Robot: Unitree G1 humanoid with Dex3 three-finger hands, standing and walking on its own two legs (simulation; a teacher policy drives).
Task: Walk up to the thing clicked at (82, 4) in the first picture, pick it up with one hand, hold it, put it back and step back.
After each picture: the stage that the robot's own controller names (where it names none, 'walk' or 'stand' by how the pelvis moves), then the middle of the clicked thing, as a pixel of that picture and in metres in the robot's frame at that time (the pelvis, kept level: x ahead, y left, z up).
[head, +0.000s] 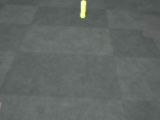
stand; (83, 9) +2.23 -0.08 -0.65
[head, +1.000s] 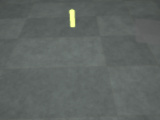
walk; (72, 18) +2.07 +0.19 -0.64
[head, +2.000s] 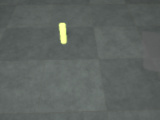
walk; (63, 33) +1.44 +0.25 -0.65
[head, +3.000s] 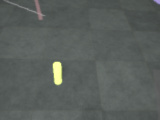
walk; (57, 73) +0.89 +0.21 -0.63
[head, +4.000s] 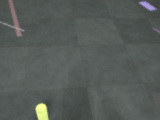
walk; (42, 115) +0.50 +0.21 -0.64
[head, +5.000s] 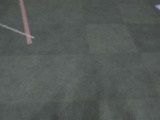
stand; out of the picture +0.38 +0.20 -0.65
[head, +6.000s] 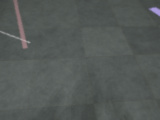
stand; out of the picture +0.37 +0.21 -0.66
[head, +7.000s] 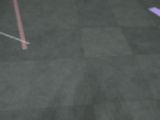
stand; out of the picture +0.37 +0.23 -0.66
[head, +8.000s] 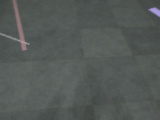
stand; out of the picture +0.36 +0.23 -0.66
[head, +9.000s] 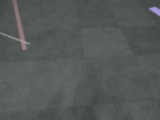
go down; out of the picture +0.35 +0.23 -0.66
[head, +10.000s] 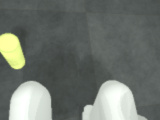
go down; (13, 54) +0.46 +0.23 -0.26
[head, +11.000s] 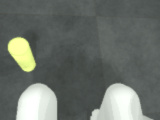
approach; (24, 57) +0.45 +0.22 -0.25
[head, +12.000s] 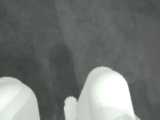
close in; out of the picture +0.44 +0.26 -0.16
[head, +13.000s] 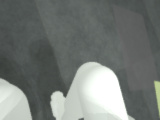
close; out of the picture +0.44 +0.28 -0.16
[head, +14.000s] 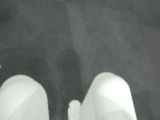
lift; out of the picture +0.38 +0.26 -0.11
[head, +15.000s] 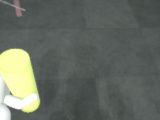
lift; (23, 86) +0.32 +0.17 +0.05
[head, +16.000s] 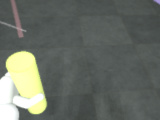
hold; (30, 87) +0.33 +0.16 +0.05
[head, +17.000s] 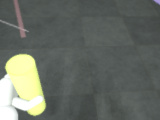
hold; (29, 89) +0.32 +0.16 +0.04
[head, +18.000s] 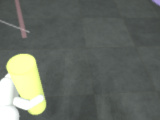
crouch; (30, 88) +0.32 +0.16 +0.05
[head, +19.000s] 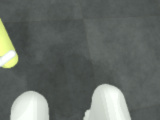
crouch; out of the picture +0.45 +0.21 -0.05
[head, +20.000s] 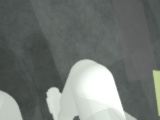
lower; out of the picture +0.46 +0.28 -0.17
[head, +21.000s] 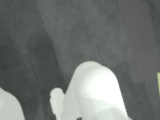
lower; out of the picture +0.46 +0.29 -0.17
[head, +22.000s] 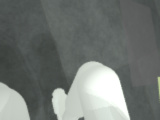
lower; out of the picture +0.45 +0.28 -0.17
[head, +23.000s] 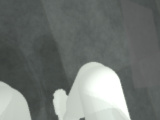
lower; out of the picture +0.44 +0.27 -0.17
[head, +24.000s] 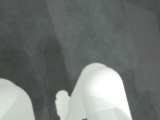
loosen; out of the picture +0.43 +0.27 -0.16
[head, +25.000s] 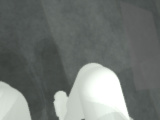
withdraw; out of the picture +0.43 +0.26 -0.17
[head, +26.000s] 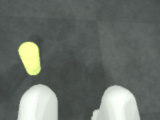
walk; (31, 61) +0.45 +0.20 -0.27
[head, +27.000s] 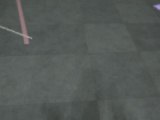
stand; out of the picture +0.36 +0.19 -0.59
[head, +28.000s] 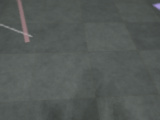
stand; out of the picture +0.39 +0.19 -0.60
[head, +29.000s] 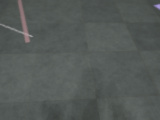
stand; out of the picture +0.38 +0.19 -0.60
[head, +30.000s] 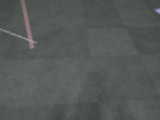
stand; out of the picture +0.39 +0.20 -0.65
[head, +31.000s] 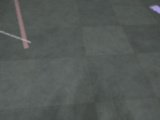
stand; out of the picture +0.35 +0.21 -0.66
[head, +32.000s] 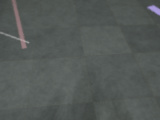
walk; out of the picture +0.36 +0.22 -0.66
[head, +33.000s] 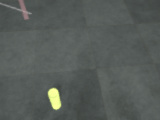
walk; (55, 99) +0.52 +0.18 -0.64
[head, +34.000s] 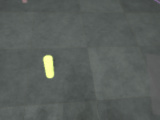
walk; (49, 67) +0.80 +0.21 -0.64
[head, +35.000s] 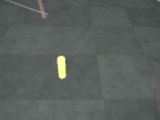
stand; (61, 67) +0.99 +0.18 -0.64
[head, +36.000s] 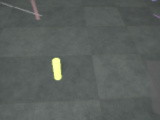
stand; (57, 69) +0.98 +0.20 -0.66
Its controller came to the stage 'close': yes
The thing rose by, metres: 0.69
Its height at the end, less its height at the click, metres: +0.00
